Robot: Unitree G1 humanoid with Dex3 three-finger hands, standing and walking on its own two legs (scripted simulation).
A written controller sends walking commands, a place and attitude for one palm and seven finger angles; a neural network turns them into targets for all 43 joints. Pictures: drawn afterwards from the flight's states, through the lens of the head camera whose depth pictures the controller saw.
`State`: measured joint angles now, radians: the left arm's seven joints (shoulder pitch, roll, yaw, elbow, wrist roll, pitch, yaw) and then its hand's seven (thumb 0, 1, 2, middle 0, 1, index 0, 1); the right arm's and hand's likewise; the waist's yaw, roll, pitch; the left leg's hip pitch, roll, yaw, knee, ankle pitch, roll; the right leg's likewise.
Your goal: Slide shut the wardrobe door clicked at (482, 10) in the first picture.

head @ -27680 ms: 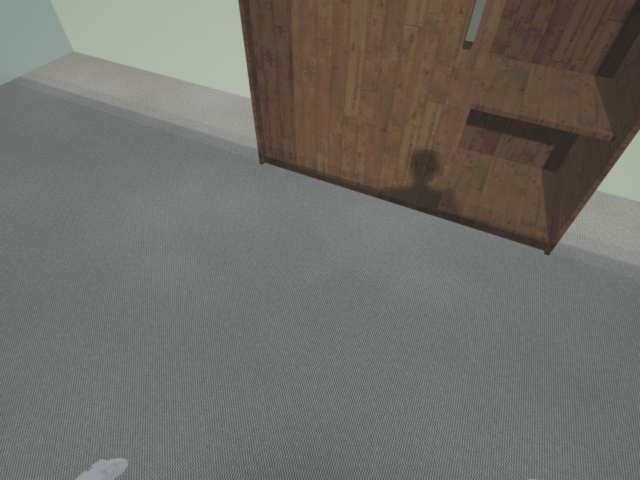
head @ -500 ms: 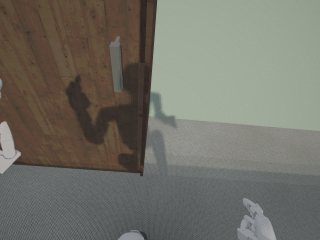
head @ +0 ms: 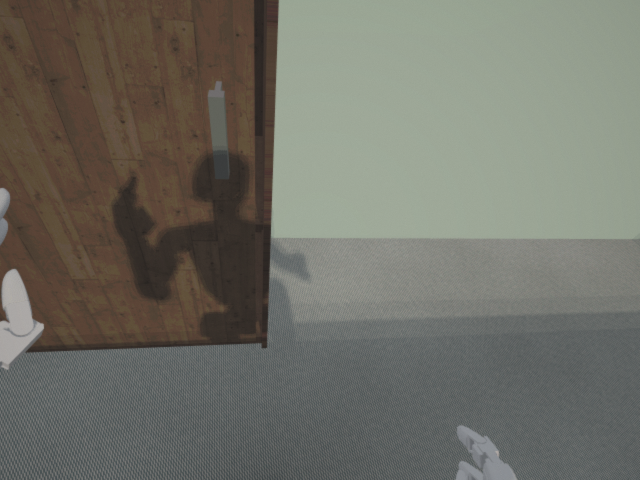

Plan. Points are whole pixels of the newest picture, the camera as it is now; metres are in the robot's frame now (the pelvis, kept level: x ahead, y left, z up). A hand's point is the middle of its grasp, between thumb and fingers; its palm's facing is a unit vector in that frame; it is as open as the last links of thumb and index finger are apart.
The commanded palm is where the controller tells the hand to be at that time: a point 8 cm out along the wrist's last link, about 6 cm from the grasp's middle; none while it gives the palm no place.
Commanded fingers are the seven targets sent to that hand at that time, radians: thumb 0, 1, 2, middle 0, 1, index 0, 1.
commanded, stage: stop stepping back and stand still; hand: left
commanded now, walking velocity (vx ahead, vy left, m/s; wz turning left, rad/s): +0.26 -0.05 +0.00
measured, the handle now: (220, 131) +0.68 +0.20 +0.09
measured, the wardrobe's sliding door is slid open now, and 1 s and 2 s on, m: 0.02 0.02 0.02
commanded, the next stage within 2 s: let the arm hang, fingers relaxed in 0.50 s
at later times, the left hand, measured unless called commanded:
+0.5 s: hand out of the picture +0.15 +0.30 +0.17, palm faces +0.47 -0.73 -0.50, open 7.4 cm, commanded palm +0.09 +0.33 +0.17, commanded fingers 0.00 0.90 0.90 -0.20 -0.30 -0.20 -0.30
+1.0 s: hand out of the picture -0.03 +0.23 -0.19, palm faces +0.13 -0.97 -0.20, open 6.9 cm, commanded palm none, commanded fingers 0.00 0.90 0.90 -0.20 -0.30 -0.20 -0.30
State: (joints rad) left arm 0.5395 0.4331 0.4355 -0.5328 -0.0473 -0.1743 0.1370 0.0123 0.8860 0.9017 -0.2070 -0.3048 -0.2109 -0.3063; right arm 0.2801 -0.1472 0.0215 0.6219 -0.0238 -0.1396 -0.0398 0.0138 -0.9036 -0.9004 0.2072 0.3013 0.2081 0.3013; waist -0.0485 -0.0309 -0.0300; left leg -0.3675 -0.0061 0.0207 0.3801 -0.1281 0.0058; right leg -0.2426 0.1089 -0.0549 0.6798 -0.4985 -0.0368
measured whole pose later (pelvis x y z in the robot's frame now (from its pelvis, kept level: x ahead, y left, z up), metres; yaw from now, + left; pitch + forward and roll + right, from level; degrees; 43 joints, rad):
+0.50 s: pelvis -0.04 +0.03 -0.02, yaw +2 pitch -1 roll -1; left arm 0.56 0.46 0.47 -0.54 -0.02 -0.21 0.15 0.01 0.89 0.90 -0.21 -0.30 -0.21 -0.31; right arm 0.30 -0.14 0.03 0.62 -0.02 -0.13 -0.05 0.01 -0.90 -0.90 0.21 0.30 0.21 0.30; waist -0.02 -0.01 -0.02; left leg -0.35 0.10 0.05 0.69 -0.35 -0.02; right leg -0.29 0.01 -0.11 0.62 -0.34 -0.04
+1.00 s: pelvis -0.03 +0.04 -0.01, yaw +7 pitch -1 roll -1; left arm 0.27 0.21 0.02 1.00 0.02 0.02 0.01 -0.03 1.00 0.90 -0.21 -0.30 -0.21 -0.30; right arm 0.21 -0.21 0.00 0.99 -0.03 0.04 -0.01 0.01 -0.91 -0.90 0.20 0.30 0.20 0.30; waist 0.00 -0.02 0.07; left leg -0.32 0.03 0.05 0.56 -0.22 0.01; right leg -0.23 0.01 -0.12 0.53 -0.30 -0.04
